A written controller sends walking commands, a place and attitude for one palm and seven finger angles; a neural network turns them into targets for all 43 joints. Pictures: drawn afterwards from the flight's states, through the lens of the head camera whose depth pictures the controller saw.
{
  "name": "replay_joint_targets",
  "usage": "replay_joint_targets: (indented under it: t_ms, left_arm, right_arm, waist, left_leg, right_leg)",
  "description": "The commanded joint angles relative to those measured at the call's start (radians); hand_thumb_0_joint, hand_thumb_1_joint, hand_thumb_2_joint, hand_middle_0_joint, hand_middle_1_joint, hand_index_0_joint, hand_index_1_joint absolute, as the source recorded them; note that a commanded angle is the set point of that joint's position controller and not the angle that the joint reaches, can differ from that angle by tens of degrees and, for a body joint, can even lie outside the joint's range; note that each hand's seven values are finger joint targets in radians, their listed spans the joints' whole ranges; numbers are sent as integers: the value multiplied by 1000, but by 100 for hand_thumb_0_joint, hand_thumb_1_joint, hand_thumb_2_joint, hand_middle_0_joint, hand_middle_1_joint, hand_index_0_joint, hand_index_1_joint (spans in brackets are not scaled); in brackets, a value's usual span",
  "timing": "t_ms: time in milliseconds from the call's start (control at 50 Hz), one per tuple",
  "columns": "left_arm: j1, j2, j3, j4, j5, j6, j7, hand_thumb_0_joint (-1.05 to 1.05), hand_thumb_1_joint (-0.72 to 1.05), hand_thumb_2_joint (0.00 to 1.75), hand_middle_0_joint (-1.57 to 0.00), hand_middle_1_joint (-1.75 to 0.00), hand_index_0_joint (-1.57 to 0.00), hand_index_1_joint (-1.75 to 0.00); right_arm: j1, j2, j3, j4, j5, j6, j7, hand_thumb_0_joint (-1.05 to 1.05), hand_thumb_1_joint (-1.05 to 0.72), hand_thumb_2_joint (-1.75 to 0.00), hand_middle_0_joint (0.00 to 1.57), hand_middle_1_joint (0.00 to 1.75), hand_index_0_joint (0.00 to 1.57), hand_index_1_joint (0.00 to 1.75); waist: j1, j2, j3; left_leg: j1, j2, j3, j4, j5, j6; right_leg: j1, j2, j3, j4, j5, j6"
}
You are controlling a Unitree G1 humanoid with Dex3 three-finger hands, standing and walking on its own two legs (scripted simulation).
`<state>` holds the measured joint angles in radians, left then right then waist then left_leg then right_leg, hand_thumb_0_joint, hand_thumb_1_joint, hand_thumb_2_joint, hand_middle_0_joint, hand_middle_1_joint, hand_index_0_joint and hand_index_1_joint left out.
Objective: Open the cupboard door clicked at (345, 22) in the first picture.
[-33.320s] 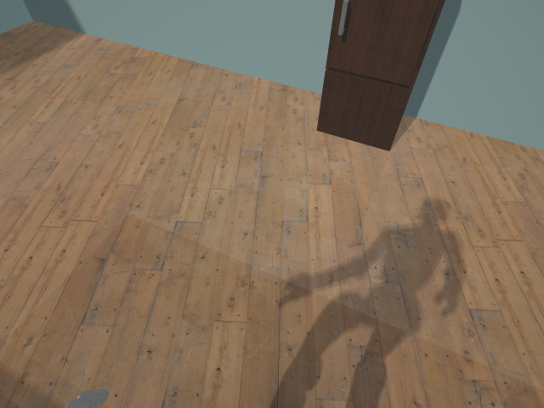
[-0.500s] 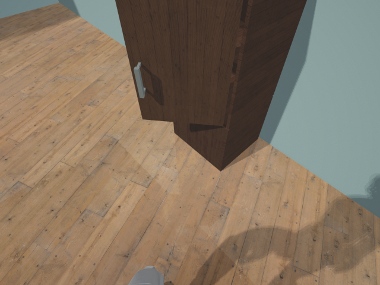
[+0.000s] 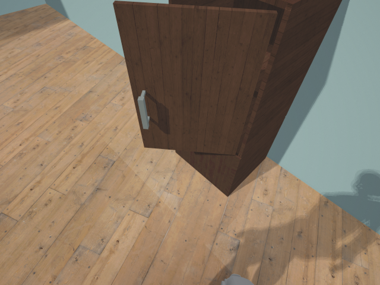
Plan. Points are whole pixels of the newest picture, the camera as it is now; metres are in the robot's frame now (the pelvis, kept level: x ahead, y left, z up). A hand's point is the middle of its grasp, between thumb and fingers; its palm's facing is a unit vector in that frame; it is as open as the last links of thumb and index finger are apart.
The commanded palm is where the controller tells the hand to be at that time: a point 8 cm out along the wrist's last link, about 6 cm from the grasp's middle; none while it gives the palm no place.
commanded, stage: come to a stop and stand still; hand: left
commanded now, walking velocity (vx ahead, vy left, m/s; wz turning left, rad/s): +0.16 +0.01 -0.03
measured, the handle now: (144, 110) +0.67 +0.21 -0.10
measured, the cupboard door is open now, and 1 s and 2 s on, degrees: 40 40 40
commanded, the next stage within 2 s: look again from close up in 1.78 s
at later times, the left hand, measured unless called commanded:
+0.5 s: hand (111, 281) +0.15 +0.21 -0.20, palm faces +0.06 -0.98 -0.20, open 7.3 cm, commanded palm none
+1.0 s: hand out of the picture +0.09 +0.15 -0.18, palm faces +0.00 -0.98 -0.20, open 7.4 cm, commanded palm none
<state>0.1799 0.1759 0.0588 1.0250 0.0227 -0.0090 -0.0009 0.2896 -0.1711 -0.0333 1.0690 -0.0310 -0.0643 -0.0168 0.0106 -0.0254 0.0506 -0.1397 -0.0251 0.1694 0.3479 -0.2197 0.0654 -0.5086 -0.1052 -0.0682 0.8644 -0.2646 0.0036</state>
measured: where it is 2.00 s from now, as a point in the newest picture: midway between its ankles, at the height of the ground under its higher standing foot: outside the picture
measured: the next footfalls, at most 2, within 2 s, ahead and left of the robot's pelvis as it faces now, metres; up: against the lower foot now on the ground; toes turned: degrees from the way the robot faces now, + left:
right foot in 0.12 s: +0.13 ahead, -0.13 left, +0.00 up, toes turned -7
left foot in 0.44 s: +0.16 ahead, +0.11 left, +0.00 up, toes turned +2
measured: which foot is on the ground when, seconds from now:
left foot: down 0.00-0.14, up 0.16-0.42, down 0.44-1.00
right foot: up 0.00-0.10, down 0.12-0.44, up 0.46-0.84, down 0.86-1.00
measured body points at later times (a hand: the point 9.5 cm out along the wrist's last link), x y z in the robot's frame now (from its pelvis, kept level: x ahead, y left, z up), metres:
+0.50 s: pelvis +0.08 +0.01 -0.02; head +0.12 +0.04 +0.43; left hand +0.15 +0.26 -0.18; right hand +0.13 -0.23 -0.16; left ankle +0.12 +0.11 -0.74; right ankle +0.07 -0.12 -0.72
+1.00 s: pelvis +0.07 -0.03 -0.01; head +0.08 -0.03 +0.44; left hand +0.09 +0.20 -0.17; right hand +0.07 -0.28 -0.17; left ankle +0.12 +0.11 -0.74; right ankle +0.01 -0.15 -0.74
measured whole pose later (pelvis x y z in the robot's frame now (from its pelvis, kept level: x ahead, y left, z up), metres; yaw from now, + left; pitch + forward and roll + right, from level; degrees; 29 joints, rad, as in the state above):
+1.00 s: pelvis +0.07 -0.03 -0.01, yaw -1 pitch -1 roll +0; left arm 0.25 0.15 0.01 1.08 0.01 0.02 0.02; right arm 0.26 -0.20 -0.05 1.10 -0.02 0.02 -0.02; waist -0.02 0.01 0.04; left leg -0.30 0.06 0.03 0.49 -0.16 -0.03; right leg -0.14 -0.01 -0.03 0.49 -0.35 0.00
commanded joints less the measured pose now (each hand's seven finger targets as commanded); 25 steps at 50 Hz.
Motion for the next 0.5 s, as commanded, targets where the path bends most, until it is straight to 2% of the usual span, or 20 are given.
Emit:
replay_joint_targets:
  t_ms: [0, 20, 40, 60, 80, 100, 120, 140, 160, 180, 200, 240, 320, 360, 380, 400, 420, 440, 460, 480]
  left_arm:
    - [0, 28, -8, -55, 3, -13, -9, 0, 90, 90, -20, -30, -20, -30]
    - [-8, 31, -9, -60, 3, -14, -10, 0, 90, 90, -20, -30, -20, -30]
    - [2, 35, -7, -55, 4, -16, -9, 0, 90, 90, -20, -30, -20, -30]
    - [46, 51, -5, -41, 4, -23, -7, 0, 90, 90, -20, -30, -20, -30]
    - [112, 80, 1, -19, 3, -31, 0, 0, 90, 90, -20, -30, -20, -30]
    - [185, 145, 11, 7, 2, -42, 12, 0, 90, 90, -20, -30, -20, -30]
    - [226, 203, 10, 23, -9, -42, 18, 0, 90, 90, -20, -30, -20, -30]
    - [195, 195, 9, 15, -11, -46, 29, 0, 90, 90, -20, -30, -20, -30]
    - [137, 177, 5, 2, -9, -37, 40, 0, 90, 90, -20, -30, -20, -30]
    - [87, 168, 3, -12, -6, -28, 47, 0, 90, 90, -20, -30, -20, -30]
    - [65, 169, 6, -22, -5, -23, 49, 0, 90, 90, -20, -30, -20, -30]
    - [35, 175, 9, -27, -7, -12, 47, 0, 90, 90, -20, -30, -20, -30]
    - [0, 174, 27, -43, -1, 7, 48, 0, 90, 90, -20, -30, -20, -30]
    - [-18, 164, 27, -46, -2, 18, 45, 0, 90, 90, -20, -30, -20, -30]
    - [-13, 146, 23, -54, -10, 25, 41, 0, 90, 90, -20, -30, -20, -30]
    - [30, 92, 15, -70, -16, 36, 38, 0, 90, 90, -20, -30, -20, -30]
    - [25, 69, 6, -81, -18, 44, 43, 0, 90, 90, -20, -30, -20, -30]
    - [5, 85, 8, -82, -13, 57, 43, 0, 90, 90, -20, -30, -20, -30]
    - [10, 87, 11, -76, -7, 59, 39, 0, 90, 90, -20, -30, -20, -30]
    - [24, 94, 18, -63, -6, 59, 34, 0, 90, 90, -20, -30, -20, -30]
  right_arm:
    - [87, -117, -16, -10, 0, -1, -9, 0, -90, -90, 20, 30, 20, 30]
    - [94, -122, -16, -3, 0, 3, -10, 0, -90, -90, 20, 30, 20, 30]
    - [97, -119, -17, 5, 1, 7, -10, 0, -90, -90, 20, 30, 20, 30]
    - [88, -114, -13, 9, 4, 10, -10, 0, -90, -90, 20, 30, 20, 30]
    - [86, -91, -6, 11, 12, 10, -10, 0, -90, -90, 20, 30, 20, 30]
    - [106, -58, -1, 2, 20, 10, -9, 0, -90, -90, 20, 30, 20, 30]
    - [128, -59, 0, 0, 25, 21, -9, 0, -90, -90, 20, 30, 20, 30]
    - [98, -52, 1, -4, 29, 38, -16, 0, -90, -90, 20, 30, 20, 30]
    - [81, -57, -5, -5, 33, 53, -22, 0, -90, -90, 20, 30, 20, 30]
    - [72, -52, -4, 4, 38, 63, -25, 0, -90, -90, 20, 30, 20, 30]
    - [67, -41, -5, 8, 40, 72, -23, 0, -90, -90, 20, 30, 20, 30]
    - [69, -34, -7, 11, 35, 92, -16, 0, -90, -90, 20, 30, 20, 30]
    - [66, -36, -22, -9, 25, 105, -10, 0, -90, -90, 20, 30, 20, 30]
    - [83, -37, -27, -14, 21, 102, -7, 0, -90, -90, 20, 30, 20, 30]
    - [104, -69, -33, -17, 17, 94, -6, 0, -90, -90, 20, 30, 20, 30]
    - [89, -141, -41, -41, 8, 82, -8, 0, -90, -90, 20, 30, 20, 30]
    - [75, -195, -51, -68, 1, 83, -14, 0, -90, -90, 20, 30, 20, 30]
    - [42, -193, -48, -82, -1, 78, -26, 0, -90, -90, 20, 30, 20, 30]
    - [-6, -177, -41, -95, -2, 74, -34, 0, -90, -90, 20, 30, 20, 30]
    - [-44, -165, -35, -109, -2, 72, -38, 0, -90, -90, 20, 30, 20, 30]
  waist:
    - [-12, 108, -4]
    - [-14, 102, -4]
    - [-5, 92, -6]
    - [19, 63, -9]
    - [46, 13, -34]
    - [57, -116, -90]
    - [48, -169, -125]
    - [52, -200, -159]
    - [34, -230, -135]
    - [19, -165, -119]
    - [11, -126, -121]
    - [-3, -106, -123]
    - [-14, -133, -79]
    - [-34, -129, -71]
    - [-40, -37, -89]
    - [-21, 194, -104]
    - [-39, 283, -87]
    - [-44, 230, -71]
    - [-21, 215, -40]
    - [-11, 205, -25]
  left_leg:
    - [-17, 293, -181, -108, 275, 111]
    - [-16, 287, -177, -83, 267, 102]
    - [-29, 273, -167, -47, 243, 85]
    - [-57, 246, -148, 25, 233, 53]
    - [-116, 186, -105, 131, 204, 6]
    - [-284, 93, -55, 269, 36, -54]
    - [-298, 30, -41, 408, -322, -96]
    - [-282, 57, -110, 505, -424, -104]
    - [-273, 75, -153, 540, -414, -102]
    - [-281, 75, -168, 553, -376, -104]
    - [-266, 68, -161, 532, -354, -108]
    - [-226, 52, -134, 482, -284, -119]
    - [-186, 40, -109, 369, -169, -125]
    - [-87, 47, -106, 186, -13, -117]
    - [-13, 92, -137, 100, 156, -95]
    - [-10, 283, -360, 33, 423, -6]
    - [-111, 410, -470, -44, 483, 107]
    - [-176, 408, -481, -76, 344, 135]
    - [-189, 382, -457, -63, 310, 136]
    - [-200, 364, -418, -65, 271, 128]
  right_leg:
    - [103, 18, -11, -150, -2, -8]
    - [138, 33, -24, -190, -1, -11]
    - [194, 47, -37, -244, 18, -14]
    - [283, 58, -42, -332, 72, -18]
    - [421, 23, 12, -401, 208, -26]
    - [608, -144, 215, -405, 505, -95]
    - [619, -315, 317, -468, 758, -203]
    - [583, -337, 339, -464, 983, -252]
    - [527, -318, 287, -450, 1056, -256]
    - [507, -293, 229, -436, 1060, -246]
    - [489, -267, 186, -434, 1044, -229]
    - [438, -229, 123, -448, 934, -198]
    - [354, -195, 92, -439, 724, -169]
    - [284, -155, 80, -386, 522, -122]
    - [228, -110, 54, -320, 374, -76]
    - [150, 3, -16, -215, 40, -6]
    - [159, 77, -5, -29, -323, 11]
    - [161, 90, 69, 121, -364, 1]
    - [118, 80, 109, 188, -320, -4]
    - [101, 79, 127, 227, -274, 1]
